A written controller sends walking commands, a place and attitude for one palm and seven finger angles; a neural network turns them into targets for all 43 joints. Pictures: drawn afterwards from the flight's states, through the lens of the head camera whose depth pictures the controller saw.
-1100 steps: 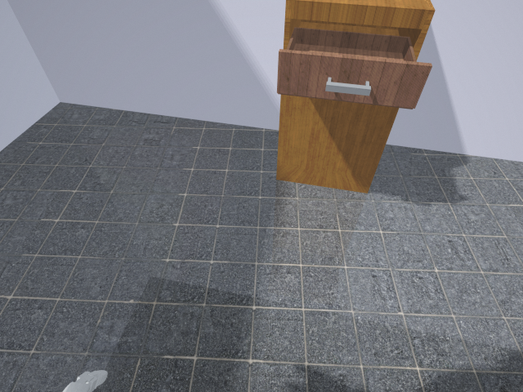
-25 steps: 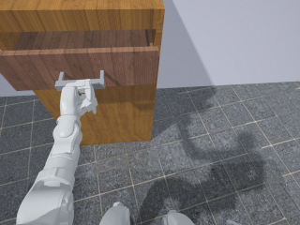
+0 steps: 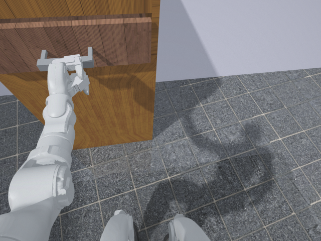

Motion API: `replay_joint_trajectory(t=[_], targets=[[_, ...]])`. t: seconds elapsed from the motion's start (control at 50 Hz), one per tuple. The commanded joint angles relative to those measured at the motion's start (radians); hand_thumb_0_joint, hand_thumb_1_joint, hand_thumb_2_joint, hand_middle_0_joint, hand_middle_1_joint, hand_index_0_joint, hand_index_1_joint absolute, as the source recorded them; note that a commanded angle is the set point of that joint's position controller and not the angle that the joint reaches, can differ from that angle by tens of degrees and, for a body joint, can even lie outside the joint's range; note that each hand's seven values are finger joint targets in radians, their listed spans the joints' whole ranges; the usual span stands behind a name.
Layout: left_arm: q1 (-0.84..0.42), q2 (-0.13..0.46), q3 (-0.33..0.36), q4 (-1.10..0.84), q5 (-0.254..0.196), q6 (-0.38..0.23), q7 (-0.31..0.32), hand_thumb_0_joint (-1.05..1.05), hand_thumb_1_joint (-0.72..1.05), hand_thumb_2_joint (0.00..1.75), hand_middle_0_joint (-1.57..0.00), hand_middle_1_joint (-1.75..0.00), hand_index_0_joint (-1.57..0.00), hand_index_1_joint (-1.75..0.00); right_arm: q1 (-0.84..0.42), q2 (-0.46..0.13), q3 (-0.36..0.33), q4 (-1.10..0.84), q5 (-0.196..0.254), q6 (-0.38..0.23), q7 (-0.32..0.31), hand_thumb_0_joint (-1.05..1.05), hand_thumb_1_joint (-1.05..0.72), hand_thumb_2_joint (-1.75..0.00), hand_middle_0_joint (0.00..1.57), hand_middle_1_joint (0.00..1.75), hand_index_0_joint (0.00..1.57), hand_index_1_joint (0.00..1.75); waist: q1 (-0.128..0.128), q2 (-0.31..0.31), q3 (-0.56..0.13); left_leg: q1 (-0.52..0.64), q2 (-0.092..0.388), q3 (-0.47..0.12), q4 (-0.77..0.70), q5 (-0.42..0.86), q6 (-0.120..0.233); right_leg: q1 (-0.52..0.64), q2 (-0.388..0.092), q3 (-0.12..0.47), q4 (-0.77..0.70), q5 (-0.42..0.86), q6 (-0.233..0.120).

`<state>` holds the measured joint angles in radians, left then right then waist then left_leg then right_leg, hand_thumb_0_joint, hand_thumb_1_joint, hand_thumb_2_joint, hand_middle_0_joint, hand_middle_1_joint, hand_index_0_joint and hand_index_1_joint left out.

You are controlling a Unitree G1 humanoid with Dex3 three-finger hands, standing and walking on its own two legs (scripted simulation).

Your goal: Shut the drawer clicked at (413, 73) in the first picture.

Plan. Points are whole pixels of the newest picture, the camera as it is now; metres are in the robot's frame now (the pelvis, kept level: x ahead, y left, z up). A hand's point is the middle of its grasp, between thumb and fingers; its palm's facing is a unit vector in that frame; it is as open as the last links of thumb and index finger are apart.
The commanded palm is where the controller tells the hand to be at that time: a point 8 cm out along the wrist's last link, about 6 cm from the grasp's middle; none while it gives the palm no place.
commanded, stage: push the drawer shut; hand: left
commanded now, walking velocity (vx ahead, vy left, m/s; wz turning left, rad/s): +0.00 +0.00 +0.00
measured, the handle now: (67, 57) +0.58 +0.20 +0.07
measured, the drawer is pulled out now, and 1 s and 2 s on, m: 0.03 0.00 0.00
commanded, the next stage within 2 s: pull the fist back off the drawer in 0.72 s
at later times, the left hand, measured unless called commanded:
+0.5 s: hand (82, 69) +0.54 +0.16 +0.07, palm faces +0.07 -1.00 -0.05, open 2.9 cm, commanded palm +0.54 +0.19 +0.07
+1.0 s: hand (81, 68) +0.54 +0.16 +0.07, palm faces +0.07 -1.00 -0.06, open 3.1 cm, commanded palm +0.55 +0.19 +0.07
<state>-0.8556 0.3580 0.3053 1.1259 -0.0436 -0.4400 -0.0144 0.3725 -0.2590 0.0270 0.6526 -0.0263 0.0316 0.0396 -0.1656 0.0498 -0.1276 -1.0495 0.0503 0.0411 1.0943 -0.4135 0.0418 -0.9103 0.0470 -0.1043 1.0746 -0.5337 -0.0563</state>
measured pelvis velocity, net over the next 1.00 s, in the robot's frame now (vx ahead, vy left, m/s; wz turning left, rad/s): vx -0.03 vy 0.02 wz -0.01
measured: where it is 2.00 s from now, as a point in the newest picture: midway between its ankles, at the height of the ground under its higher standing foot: outside the picture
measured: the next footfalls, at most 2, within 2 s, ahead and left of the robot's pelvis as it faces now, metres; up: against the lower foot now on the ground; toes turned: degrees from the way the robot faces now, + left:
none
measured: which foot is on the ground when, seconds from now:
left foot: down 0.00-1.00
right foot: down 0.00-1.00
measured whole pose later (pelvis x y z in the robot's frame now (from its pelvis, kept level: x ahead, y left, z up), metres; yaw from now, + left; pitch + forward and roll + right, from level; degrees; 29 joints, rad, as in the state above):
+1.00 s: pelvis -0.03 +0.02 -0.02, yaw -1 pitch +25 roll -6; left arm -1.16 0.54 0.31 1.35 0.03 -0.37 0.00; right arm 0.43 -0.28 0.08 0.68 -0.05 -0.04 0.02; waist -0.26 0.06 -0.11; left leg -1.24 0.06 0.00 1.17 -0.38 0.07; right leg -1.08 0.05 -0.14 1.12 -0.49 -0.04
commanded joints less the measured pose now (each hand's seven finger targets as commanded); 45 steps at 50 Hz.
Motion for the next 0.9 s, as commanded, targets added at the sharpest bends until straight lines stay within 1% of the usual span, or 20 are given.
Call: replay_joint_trajectory(t=[0.0, 0.04, 0.08, 0.1, 0.12, 0.18, 0.2, 0.24, 0.28, 0.32, 0.4, 0.44, 0.48, 0.58, 0.64, 0.66, 0.7, 0.76, 0.78, 0.88], targets=[[-0.530, 0.221, 0.028, -0.183, -0.006, -0.062, -0.004, 0.00, 0.90, 0.90, -1.40, -1.60, -1.40, -1.60, 0.155, -0.167, -0.059, -0.054, 0.002, -0.018, -0.008, 0.00, -0.90, -0.90, 0.20, 0.30, 0.20, 0.30, -0.039, 0.036, -0.432, 0.415, -0.026, -0.100, -0.077, 0.240, 0.008, 0.047, 0.014, 0.106, -0.177, 0.306, 0.043], [-0.523, 0.278, 0.064, -0.166, -0.002, -0.050, -0.004, 0.00, 0.90, 0.90, -1.40, -1.60, -1.40, -1.60, 0.166, -0.174, -0.058, -0.058, 0.003, -0.010, -0.012, 0.00, -0.90, -0.90, 0.20, 0.30, 0.20, 0.30, -0.037, 0.020, -0.438, 0.374, -0.028, -0.091, -0.070, 0.240, 0.012, 0.082, 0.013, 0.119, -0.180, 0.323, 0.046], [-0.574, 0.266, 0.050, -0.193, 0.000, -0.054, -0.010, 0.00, 0.90, 0.90, -1.40, -1.60, -1.40, -1.60, 0.174, -0.169, -0.057, -0.057, 0.001, -0.010, -0.011, 0.00, -0.90, -0.90, 0.20, 0.30, 0.20, 0.30, -0.046, 0.057, -0.465, 0.405, -0.027, -0.096, -0.066, 0.266, 0.012, 0.071, 0.013, 0.116, -0.169, 0.344, 0.044], [-0.566, 0.256, 0.042, -0.186, 0.004, -0.053, -0.014, 0.00, 0.90, 0.90, -1.40, -1.60, -1.40, -1.60, 0.179, -0.167, -0.056, -0.057, 0.000, -0.008, -0.008, 0.00, -0.90, -0.90, 0.20, 0.30, 0.20, 0.30, -0.038, 0.099, -0.473, 0.437, -0.026, -0.100, -0.068, 0.290, 0.007, 0.053, 0.015, 0.109, -0.168, 0.351, 0.040], [-0.555, 0.253, 0.047, -0.170, 0.001, -0.048, -0.015, 0.00, 0.90, 0.90, -1.40, -1.60, -1.40, -1.60, 0.184, -0.170, -0.057, -0.056, -0.001, -0.005, -0.005, 0.00, -0.90, -0.90, 0.20, 0.30, 0.20, 0.30, -0.041, 0.084, -0.473, 0.442, -0.024, -0.101, -0.067, 0.295, 0.007, 0.046, 0.018, 0.103, -0.169, 0.349, 0.040], [-0.561, 0.317, 0.092, -0.171, 0.004, -0.046, -0.015, 0.00, 0.90, 0.90, -1.40, -1.60, -1.40, -1.60, 0.201, -0.178, -0.057, -0.054, -0.005, 0.003, -0.004, 0.00, -0.90, -0.90, 0.20, 0.30, 0.20, 0.30, -0.036, 0.079, -0.498, 0.432, -0.023, -0.101, -0.057, 0.330, 0.009, 0.072, 0.020, 0.106, -0.158, 0.389, 0.039], [-0.580, 0.291, 0.067, -0.167, 0.005, -0.042, -0.017, 0.00, 0.90, 0.90, -1.40, -1.60, -1.40, -1.60, 0.199, -0.174, -0.055, -0.056, -0.004, 0.004, -0.002, 0.00, -0.90, -0.90, 0.20, 0.30, 0.20, 0.30, -0.048, 0.090, -0.494, 0.431, -0.024, -0.098, -0.055, 0.327, 0.010, 0.061, 0.020, 0.108, -0.163, 0.389, 0.042], [-0.595, 0.334, 0.089, -0.134, 0.014, -0.032, -0.019, 0.00, 0.90, 0.90, -1.40, -1.60, -1.40, -1.60, 0.209, -0.178, -0.053, -0.049, -0.005, 0.009, -0.005, 0.00, -0.90, -0.90, 0.20, 0.30, 0.20, 0.30, -0.060, 0.062, -0.457, 0.379, -0.021, -0.093, -0.048, 0.295, 0.013, 0.064, 0.020, 0.112, -0.168, 0.369, 0.046], [-0.627, 0.344, 0.098, -0.146, 0.015, -0.032, -0.017, 0.00, 0.90, 0.90, -1.40, -1.60, -1.40, -1.60, 0.218, -0.179, -0.054, -0.051, -0.007, 0.011, -0.005, 0.00, -0.90, -0.90, 0.20, 0.30, 0.20, 0.30, -0.066, 0.057, -0.465, 0.371, -0.023, -0.093, -0.040, 0.310, 0.017, 0.075, 0.021, 0.117, -0.165, 0.395, 0.047], [-0.668, 0.352, 0.095, -0.145, 0.020, -0.032, -0.016, 0.00, 0.90, 0.90, -1.40, -1.60, -1.40, -1.60, 0.223, -0.180, -0.053, -0.045, -0.006, 0.013, -0.007, 0.00, -0.90, -0.90, 0.20, 0.30, 0.20, 0.30, -0.070, 0.090, -0.471, 0.388, -0.022, -0.098, -0.040, 0.301, 0.013, 0.046, 0.022, 0.111, -0.167, 0.364, 0.045], [-0.772, 0.319, 0.055, -0.140, 0.028, -0.038, -0.004, 0.00, 0.90, 0.90, -1.40, -1.60, -1.40, -1.60, 0.232, -0.184, -0.053, -0.023, -0.011, 0.007, -0.007, 0.00, -0.90, -0.90, 0.20, 0.30, 0.20, 0.30, -0.110, 0.118, -0.453, 0.440, -0.010, -0.127, -0.036, 0.277, 0.010, -0.062, 0.026, 0.091, -0.165, 0.286, 0.041], [-0.799, 0.308, 0.040, -0.132, 0.032, -0.038, 0.002, 0.00, 0.90, 0.90, -1.40, -1.60, -1.40, -1.60, 0.232, -0.187, -0.051, -0.019, -0.014, 0.001, -0.006, 0.00, -0.90, -0.90, 0.20, 0.30, 0.20, 0.30, -0.121, 0.140, -0.452, 0.444, -0.010, -0.133, -0.034, 0.255, 0.010, -0.092, 0.026, 0.090, -0.168, 0.250, 0.039], [-0.839, 0.333, 0.047, -0.128, 0.041, -0.043, 0.011, 0.00, 0.90, 0.90, -1.40, -1.60, -1.40, -1.60, 0.237, -0.193, -0.049, -0.014, -0.018, -0.003, -0.009, 0.00, -0.90, -0.90, 0.20, 0.30, 0.20, 0.30, -0.129, 0.158, -0.455, 0.460, -0.005, -0.148, -0.036, 0.241, 0.009, -0.128, 0.027, 0.082, -0.161, 0.220, 0.035], [-0.914, 0.306, 0.004, -0.121, 0.052, -0.038, 0.027, 0.00, 0.90, 0.90, -1.40, -1.60, -1.40, -1.60, 0.239, -0.198, -0.044, -0.006, -0.022, -0.020, -0.011, 0.00, -0.90, -0.90, 0.20, 0.30, 0.20, 0.30, -0.151, 0.194, -0.469, 0.477, -0.002, -0.172, -0.039, 0.180, 0.007, -0.191, 0.026, 0.072, -0.152, 0.158, 0.033], [-0.938, 0.323, 0.002, -0.108, 0.053, -0.025, 0.037, 0.00, 0.90, 0.90, -1.40, -1.60, -1.40, -1.60, 0.233, -0.208, -0.039, -0.001, -0.021, -0.031, -0.018, 0.00, -0.90, -0.90, 0.20, 0.30, 0.20, 0.30, -0.164, 0.175, -0.460, 0.452, 0.002, -0.185, -0.053, 0.090, 0.008, -0.213, 0.022, 0.071, -0.155, 0.103, 0.036], [-0.941, 0.340, 0.008, -0.097, 0.057, -0.021, 0.041, 0.00, 0.90, 0.90, -1.40, -1.60, -1.40, -1.60, 0.235, -0.209, -0.036, -0.001, -0.021, -0.036, -0.020, 0.00, -0.90, -0.90, 0.20, 0.30, 0.20, 0.30, -0.161, 0.178, -0.454, 0.439, 0.003, -0.185, -0.057, 0.073, 0.007, -0.209, 0.022, 0.072, -0.156, 0.091, 0.035], [-0.966, 0.314, -0.018, -0.098, 0.057, -0.015, 0.044, 0.00, 0.90, 0.90, -1.40, -1.60, -1.40, -1.60, 0.233, -0.210, -0.033, 0.001, -0.019, -0.046, -0.022, 0.00, -0.90, -0.90, 0.20, 0.30, 0.20, 0.30, -0.170, 0.195, -0.456, 0.449, 0.005, -0.196, -0.068, 0.043, 0.005, -0.235, 0.021, 0.066, -0.150, 0.076, 0.035], [-0.981, 0.359, 0.002, -0.095, 0.055, -0.006, 0.052, 0.00, 0.90, 0.90, -1.40, -1.60, -1.40, -1.60, 0.233, -0.215, -0.027, 0.005, -0.017, -0.062, -0.029, 0.00, -0.90, -0.90, 0.20, 0.30, 0.20, 0.30, -0.170, 0.197, -0.464, 0.428, 0.008, -0.196, -0.075, -0.002, 0.006, -0.226, 0.020, 0.074, -0.157, 0.051, 0.036], [-0.991, 0.348, -0.009, -0.088, 0.056, -0.004, 0.053, 0.00, 0.90, 0.90, -1.40, -1.60, -1.40, -1.60, 0.235, -0.218, -0.026, 0.005, -0.017, -0.067, -0.030, 0.00, -0.90, -0.90, 0.20, 0.30, 0.20, 0.30, -0.177, 0.204, -0.459, 0.432, 0.009, -0.203, -0.080, -0.013, 0.006, -0.243, 0.020, 0.071, -0.154, 0.047, 0.035], [-0.975, 0.406, 0.036, -0.062, 0.052, 0.005, 0.051, 0.00, 0.90, 0.90, -1.40, -1.60, -1.40, -1.60, 0.236, -0.223, -0.017, -0.003, -0.018, -0.084, -0.033, 0.00, -0.90, -0.90, 0.20, 0.30, 0.20, 0.30, -0.167, 0.175, -0.448, 0.370, 0.005, -0.194, -0.080, -0.058, 0.009, -0.210, 0.021, 0.079, -0.157, 0.018, 0.034]])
